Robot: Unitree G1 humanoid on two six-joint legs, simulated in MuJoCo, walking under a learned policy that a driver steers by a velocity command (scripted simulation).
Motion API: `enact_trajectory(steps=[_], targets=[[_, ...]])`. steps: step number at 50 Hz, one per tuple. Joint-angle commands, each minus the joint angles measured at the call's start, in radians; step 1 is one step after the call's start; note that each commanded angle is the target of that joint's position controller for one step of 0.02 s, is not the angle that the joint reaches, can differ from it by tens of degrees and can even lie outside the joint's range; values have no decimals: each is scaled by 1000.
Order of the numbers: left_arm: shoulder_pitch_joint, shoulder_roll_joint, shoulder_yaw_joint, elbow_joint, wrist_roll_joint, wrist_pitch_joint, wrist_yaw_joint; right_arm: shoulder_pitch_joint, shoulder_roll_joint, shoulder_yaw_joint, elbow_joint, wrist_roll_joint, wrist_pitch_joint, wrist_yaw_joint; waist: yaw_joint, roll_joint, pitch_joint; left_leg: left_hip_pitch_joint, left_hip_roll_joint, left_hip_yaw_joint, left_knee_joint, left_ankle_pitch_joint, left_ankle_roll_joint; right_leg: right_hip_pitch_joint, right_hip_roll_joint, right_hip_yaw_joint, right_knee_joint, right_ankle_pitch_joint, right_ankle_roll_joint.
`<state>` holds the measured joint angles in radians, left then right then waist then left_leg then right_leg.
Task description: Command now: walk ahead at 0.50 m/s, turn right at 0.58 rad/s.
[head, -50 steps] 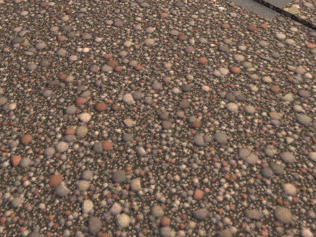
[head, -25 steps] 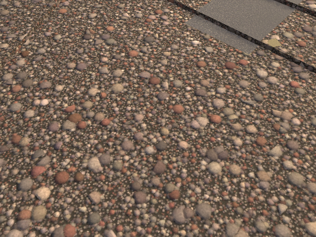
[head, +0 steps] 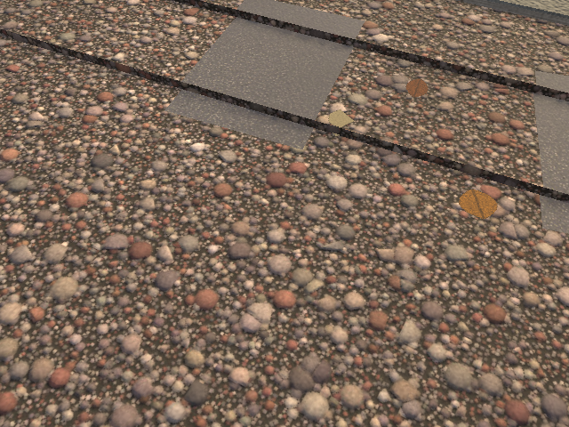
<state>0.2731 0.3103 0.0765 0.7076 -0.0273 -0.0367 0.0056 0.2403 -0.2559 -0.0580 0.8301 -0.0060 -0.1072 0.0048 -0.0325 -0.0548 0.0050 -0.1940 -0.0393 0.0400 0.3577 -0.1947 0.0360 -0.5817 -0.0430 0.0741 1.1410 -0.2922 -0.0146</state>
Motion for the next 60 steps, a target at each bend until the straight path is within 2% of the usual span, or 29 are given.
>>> enact_trajectory(steps=[1,7,11,13,14,15,16,17,18,19,20,21,22,25,29,33,37,40,41,42,43,44,45,46,47,48,50,52,60], targets=[[-41,24,6,-107,0,-8,-8,2,-135,-32,-33,4,-14,-1,3,141,-5,155,278,-184,-168,323,142,-198,-67,32,-50,80,14],[-211,-13,-16,-168,3,-18,-38,46,-172,-32,-2,11,2,-11,-48,112,32,157,247,-1,-185,394,112,-122,-43,-50,-393,342,2],[-307,-19,-23,-212,0,-25,-60,127,-192,-31,42,26,23,-5,-61,104,69,256,294,16,-152,485,115,-99,-2,-91,-522,268,-39],[-291,11,-10,-219,7,-26,-66,129,-221,-37,50,32,34,-9,-19,137,41,302,308,34,-64,756,106,-9,47,-130,-558,171,-75],[-234,40,4,-208,12,-25,-64,129,-238,-40,54,33,39,-13,26,159,-4,316,308,45,25,912,97,89,77,-146,-574,136,-97],[-101,80,26,-171,13,-22,-58,114,-242,-38,55,34,46,-17,108,153,-79,278,288,74,180,983,76,284,103,-156,-638,198,-130],[50,133,50,-131,18,-16,-41,108,-224,-28,47,30,41,-21,182,132,-164,79,260,84,393,821,47,586,38,-65,-629,287,-168],[158,238,66,-107,37,-14,-24,184,-101,14,7,1,22,-7,152,-90,-327,-356,102,86,813,100,-9,1021,-271,387,-612,301,-320],[195,180,49,-109,33,-15,-21,205,-133,14,43,21,-5,9,173,-100,-497,-460,23,-121,1003,-405,-8,1073,-402,686,-737,275,-403],[137,134,32,-97,33,-18,-23,95,-206,-16,4,61,-10,15,176,-41,-334,-538,79,-158,1033,-350,-3,938,-349,498,-764,274,-340],[68,103,22,-89,27,-24,-23,26,-186,-10,-21,68,-10,13,139,-21,-185,-545,125,-131,959,-266,-3,766,-290,324,-793,309,-285],[6,70,12,-79,27,-32,-28,7,-163,-11,-17,51,-2,7,94,15,-103,-520,156,-115,882,-208,-10,629,-240,228,-835,330,-248],[-34,40,5,-78,31,-42,-32,31,-159,-17,-6,40,14,2,56,-10,-63,-457,180,-120,841,-161,-18,523,-210,160,-879,345,-229],[-75,39,12,-48,36,-73,-34,96,-91,-9,14,37,57,-5,2,-21,-21,-389,188,-128,801,-70,-46,379,-203,52,-992,328,-231],[-55,59,21,-1,46,-81,-15,-3,-86,-12,-23,28,59,-4,18,-8,26,-478,181,-151,611,153,-59,406,-179,-89,-1025,354,-196],[-21,95,31,34,35,-76,-1,-131,-58,3,-65,23,50,22,69,10,59,-440,157,-81,381,307,-40,450,-185,-181,-1036,343,-164],[50,122,43,94,5,-51,1,-224,-68,5,-124,20,52,39,90,19,95,-490,137,-64,265,175,4,604,-244,-172,-981,366,-158],[37,153,51,118,-4,-30,5,-166,-107,-12,-132,18,51,45,29,-17,39,-355,75,-2,218,36,53,669,-259,-181,-835,674,-130],[16,151,47,120,-2,-22,8,-39,-139,-33,-97,20,49,42,-46,-12,-36,-171,28,35,176,72,76,640,-223,-221,-673,806,-102],[36,119,31,118,9,-21,13,119,-207,-67,-49,23,51,31,-106,21,-137,99,24,2,193,124,104,504,-171,-255,-449,750,-64],[133,25,-4,83,26,-39,3,229,-333,-97,-33,12,54,19,-84,236,-286,510,293,-457,174,19,268,85,-39,-268,-33,317,12],[125,18,-13,109,23,-65,-6,241,-284,-77,-37,23,52,20,-85,262,-418,586,418,-813,-19,-43,344,-53,76,-70,167,-293,28],[29,95,10,85,-21,-81,-16,192,-226,-55,-45,17,46,23,-102,204,-313,520,394,-690,-44,-81,292,-156,19,11,231,-265,5],[-43,89,6,61,-31,-89,-15,122,-196,-47,-55,16,42,22,-81,172,-191,380,355,-543,-45,-42,250,-187,-32,-12,195,-189,-16],[-71,83,7,61,-10,-90,-6,50,-159,-36,-60,13,39,22,-45,121,-102,231,316,-433,-67,36,223,-162,-75,-25,112,-107,-20],[-58,84,15,70,4,-79,-1,5,-120,-24,-68,2,33,22,-5,136,-69,123,283,-359,-97,109,205,-90,-105,-17,55,-50,-22],[1,56,13,95,10,-53,-2,-20,-111,-22,-71,-2,23,22,34,148,-60,35,258,-298,-158,163,212,-11,-115,-17,11,13,-10],[-14,41,10,91,18,-35,4,-10,-135,-28,-57,2,10,18,46,124,-31,10,255,-243,-197,238,223,-38,-118,-23,-58,76,13],[-219,3,-13,46,5,-41,-23,56,-165,-33,6,-2,9,-9,-34,108,52,105,239,-20,-259,234,151,-73,-64,-54,-480,429,12]])
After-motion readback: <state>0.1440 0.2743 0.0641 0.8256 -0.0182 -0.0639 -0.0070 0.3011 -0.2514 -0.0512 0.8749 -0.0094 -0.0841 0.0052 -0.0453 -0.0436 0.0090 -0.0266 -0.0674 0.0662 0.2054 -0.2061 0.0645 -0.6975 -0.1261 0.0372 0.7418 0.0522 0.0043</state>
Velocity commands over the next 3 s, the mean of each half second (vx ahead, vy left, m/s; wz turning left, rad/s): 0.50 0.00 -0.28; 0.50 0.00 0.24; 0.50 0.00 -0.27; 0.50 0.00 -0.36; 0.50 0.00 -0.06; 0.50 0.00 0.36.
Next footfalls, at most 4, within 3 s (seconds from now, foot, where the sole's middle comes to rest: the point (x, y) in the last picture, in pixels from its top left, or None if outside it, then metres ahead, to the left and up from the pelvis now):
0.32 right None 0.33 -0.16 -0.78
0.84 left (241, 369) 0.64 0.09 -0.78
1.40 right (323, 263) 0.95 -0.14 -0.78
1.86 left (271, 183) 1.26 0.00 -0.78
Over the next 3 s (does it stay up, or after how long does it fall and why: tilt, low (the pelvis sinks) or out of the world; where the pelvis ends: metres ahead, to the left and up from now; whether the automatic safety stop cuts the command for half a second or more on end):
stays up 1.57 -0.18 0.04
